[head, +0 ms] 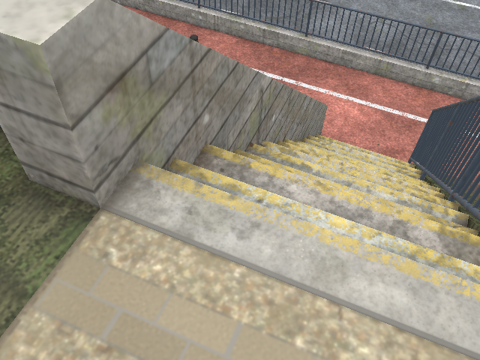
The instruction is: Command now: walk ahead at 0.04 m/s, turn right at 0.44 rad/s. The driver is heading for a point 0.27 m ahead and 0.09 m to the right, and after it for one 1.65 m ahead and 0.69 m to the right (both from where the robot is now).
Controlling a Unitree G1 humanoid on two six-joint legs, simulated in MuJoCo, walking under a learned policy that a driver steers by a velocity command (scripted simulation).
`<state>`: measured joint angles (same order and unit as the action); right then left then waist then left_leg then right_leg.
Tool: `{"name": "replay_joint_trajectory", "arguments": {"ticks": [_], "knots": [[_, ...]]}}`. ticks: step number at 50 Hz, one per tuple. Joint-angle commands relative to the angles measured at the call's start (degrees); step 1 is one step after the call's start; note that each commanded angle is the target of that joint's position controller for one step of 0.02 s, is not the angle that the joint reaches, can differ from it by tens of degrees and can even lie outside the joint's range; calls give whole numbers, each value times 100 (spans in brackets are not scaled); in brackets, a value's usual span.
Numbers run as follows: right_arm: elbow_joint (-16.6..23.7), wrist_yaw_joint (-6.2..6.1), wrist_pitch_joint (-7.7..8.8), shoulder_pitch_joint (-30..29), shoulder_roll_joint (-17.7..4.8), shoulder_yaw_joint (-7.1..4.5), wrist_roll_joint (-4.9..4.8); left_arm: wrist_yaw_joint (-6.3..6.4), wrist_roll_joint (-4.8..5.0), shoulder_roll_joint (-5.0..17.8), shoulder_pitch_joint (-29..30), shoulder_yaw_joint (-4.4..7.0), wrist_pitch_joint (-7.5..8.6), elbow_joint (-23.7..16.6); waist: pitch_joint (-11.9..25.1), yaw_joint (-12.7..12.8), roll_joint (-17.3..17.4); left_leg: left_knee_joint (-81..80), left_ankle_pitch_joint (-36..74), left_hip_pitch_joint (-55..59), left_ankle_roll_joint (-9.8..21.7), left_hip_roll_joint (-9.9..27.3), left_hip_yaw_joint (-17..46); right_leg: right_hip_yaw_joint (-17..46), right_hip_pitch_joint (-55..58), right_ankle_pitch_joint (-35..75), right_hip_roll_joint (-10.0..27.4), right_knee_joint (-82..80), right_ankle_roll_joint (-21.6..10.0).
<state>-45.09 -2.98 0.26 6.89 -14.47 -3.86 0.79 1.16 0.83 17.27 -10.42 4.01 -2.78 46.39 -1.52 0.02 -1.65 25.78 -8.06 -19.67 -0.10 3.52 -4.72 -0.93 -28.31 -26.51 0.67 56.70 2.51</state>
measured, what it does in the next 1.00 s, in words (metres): steps on the spot, turning right: right foot, then left foot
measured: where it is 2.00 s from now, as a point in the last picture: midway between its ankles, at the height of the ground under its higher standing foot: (311, 353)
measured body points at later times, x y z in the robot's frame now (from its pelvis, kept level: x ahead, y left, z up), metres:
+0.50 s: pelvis +0.00 -0.04 +0.01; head +0.03 -0.07 +0.45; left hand +0.21 +0.20 -0.08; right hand +0.08 -0.35 -0.11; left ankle +0.06 +0.11 -0.70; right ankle +0.00 -0.13 -0.74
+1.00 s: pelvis +0.03 -0.05 +0.00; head +0.04 -0.07 +0.45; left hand +0.24 +0.16 -0.10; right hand +0.01 -0.34 -0.13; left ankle +0.05 +0.09 -0.73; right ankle -0.03 -0.14 -0.74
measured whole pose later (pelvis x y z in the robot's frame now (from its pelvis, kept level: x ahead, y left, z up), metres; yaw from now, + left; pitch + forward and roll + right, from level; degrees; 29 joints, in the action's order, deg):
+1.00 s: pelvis +0.03 -0.05 +0.00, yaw -19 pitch +1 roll +0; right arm -50.6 -0.3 1.7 14.8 -16.4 -3.1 -1.1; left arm 0.3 0.9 15.8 -13.4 3.6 2.2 43.0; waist 0.5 -1.3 1.5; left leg 34.6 -22.2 -14.3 0.6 1.7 2.4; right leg -0.7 -11.2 -16.0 -1.2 26.5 -1.8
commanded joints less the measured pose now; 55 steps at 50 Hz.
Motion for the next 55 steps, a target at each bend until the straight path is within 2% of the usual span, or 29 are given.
{"name": "replay_joint_trajectory", "arguments": {"ticks": [1,4,6,7,8,9,10,11,13,20,27,29,30,31,32,33,34,35,37,39,42,45,47,48,49,50,51,52,55], "knots": [[282,-44,35,-370,-927,-235,-26,-55,-3,249,-198,63,-38,-441,772,77,1221,-887,1057,420,1161,1308,649,-46,570,477,197,-708,-34],[173,-43,-11,-311,-1076,-271,-119,-175,-22,366,-336,130,-37,-519,906,133,1127,-564,887,632,1019,1492,570,-292,1048,899,112,-1652,-260],[45,-24,-69,-196,-931,-248,-204,-195,-85,448,-671,222,-50,-408,770,244,749,113,-185,229,528,1209,209,-337,1694,1490,-120,-2622,-585],[-28,18,-112,61,-658,-198,-118,-126,-126,851,-721,337,-43,-472,451,120,-434,1363,-1164,-612,0,650,-368,883,2015,2336,583,-3454,-955],[319,9,-101,-286,-522,-142,47,-65,-180,1556,-670,442,-17,-714,144,125,-1870,2756,-2918,-2116,-450,-291,-356,3049,2098,3378,2004,-3993,-1958],[461,-22,-62,-836,-699,-205,35,-101,-386,1429,-834,395,142,-721,441,454,-1257,3765,-3004,-2109,-321,-324,653,3326,1785,2839,2091,-4184,-2314],[426,-32,-65,-743,-781,-248,-75,-98,-360,1268,-550,351,273,-762,387,232,-921,4032,-2471,-2163,-190,-228,869,2846,1761,2442,1796,-4142,-2028],[262,-68,-79,-503,-825,-293,-80,-60,-207,1100,-154,324,329,-836,354,25,-625,3999,-1914,-2166,-150,-142,927,2410,1757,2198,1479,-4036,-1648],[128,-108,-78,-326,-862,-335,4,22,-56,795,136,211,322,-927,488,-83,-579,4018,-1356,-1888,-208,-160,927,2021,1680,2556,1203,-3907,-1386],[244,1,40,-550,-561,-207,-91,173,-26,886,-292,267,223,-979,639,128,-631,2362,-968,-1554,-429,-411,1014,2201,2265,2575,997,-3728,-1468],[162,172,125,-298,-684,-169,-157,82,-77,821,-68,216,123,-1087,693,180,-715,1200,-1248,-311,-340,-435,836,2569,1935,3222,1002,-3462,-1572],[87,234,176,-59,-631,-145,-142,84,-28,751,96,162,92,-1097,705,-11,-632,154,-606,263,-189,-449,731,2533,1884,3367,834,-3238,-1401],[43,261,199,74,-669,-145,-100,92,-6,701,59,136,83,-1073,681,-90,-523,-504,151,733,-71,-348,766,2451,1705,3070,668,-3150,-1193],[53,255,205,177,-940,-188,3,97,-68,559,-90,88,104,-1068,763,-18,-102,-600,807,1292,145,254,1246,2175,1310,2295,382,-2791,-894],[119,221,169,66,-1311,-235,77,69,-171,343,-418,27,158,-1078,768,339,1107,-575,2216,1647,673,1165,2193,1394,688,474,-420,-1951,-565],[91,230,170,-19,-1077,-159,158,68,-150,540,-141,91,199,-1186,600,193,1642,-773,2144,1120,1520,1768,2874,960,396,-627,-550,-1461,-288],[164,234,205,-145,-916,-114,124,84,-122,889,-14,197,202,-1118,493,51,1292,-849,1878,1048,1678,1710,2830,982,360,-775,-386,-661,-103],[144,212,215,-195,-939,-121,56,92,-73,926,23,252,179,-1062,462,44,1119,-789,1769,1146,1552,1504,2590,974,168,-651,-398,-175,6],[34,198,223,-83,-894,-89,-105,76,-101,605,-128,181,99,-924,437,38,931,-1003,-88,1343,1252,1181,2331,886,-69,-131,-152,-128,148],[-102,180,136,184,-1045,-136,-180,-13,-41,363,115,83,160,-936,102,-179,1182,-1381,-1649,1326,1122,874,2211,339,-200,117,-148,-622,154],[-133,143,108,380,-1150,-163,-161,-64,21,267,479,32,354,-1004,6,-366,1224,-1472,-1684,1189,1129,827,2063,42,319,117,-128,-1663,2],[-165,197,129,401,-1237,-177,-257,-97,41,287,107,62,506,-796,44,-141,1083,-1314,-1556,769,1173,807,1908,-192,1429,922,-242,-3026,-267],[-163,239,165,370,-1005,-99,-251,-82,40,365,-468,116,540,-547,216,158,903,-919,-1534,101,947,646,1737,-126,2661,1371,-213,-3513,-464],[-91,279,223,178,-641,21,-180,-41,60,489,-1028,154,550,-431,429,425,604,-169,-1590,-559,649,385,1419,515,3514,1152,300,-3606,-618],[139,316,338,-3,-189,139,-112,-10,-2,1072,-1476,290,540,-356,579,478,-803,1436,-1764,-1701,208,-340,440,2189,4132,259,1361,-3990,-1112],[365,304,448,-454,-641,44,-217,-82,-53,1281,-1738,360,593,-316,127,742,-1161,2492,-2533,-2586,160,-322,521,3617,3762,-480,2186,-4660,-1816],[342,327,499,-374,-956,-68,-320,-95,-94,945,-1467,247,678,-363,-313,534,-755,3190,-2242,-2976,250,29,820,3536,3547,-827,2145,-4760,-1879],[215,373,522,-174,-960,-81,-345,-105,-96,711,-1228,173,739,-431,-425,381,-709,3396,-1752,-3068,344,167,853,3095,3487,-738,1850,-4814,-1703],[137,463,564,-192,-804,-71,-194,-118,-68,564,-1007,95,750,-484,-446,260,-457,3158,-640,-2957,295,364,726,2015,3277,996,1406,-5007,-1415]]}}
Keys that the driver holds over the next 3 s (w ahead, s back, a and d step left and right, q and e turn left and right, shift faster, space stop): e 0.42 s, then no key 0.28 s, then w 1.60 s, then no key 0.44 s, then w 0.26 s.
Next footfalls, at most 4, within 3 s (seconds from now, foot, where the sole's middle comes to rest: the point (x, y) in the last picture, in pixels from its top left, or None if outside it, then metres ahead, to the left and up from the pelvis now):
0.14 right None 0.04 -0.13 -0.77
0.62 left None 0.09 0.09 -0.77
0.96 right None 0.01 -0.16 -0.77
1.40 left None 0.41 -0.04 -0.77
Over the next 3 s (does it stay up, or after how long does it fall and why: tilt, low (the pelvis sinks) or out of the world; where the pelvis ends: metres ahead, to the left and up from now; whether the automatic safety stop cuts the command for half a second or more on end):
stays up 0.74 -0.26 -0.01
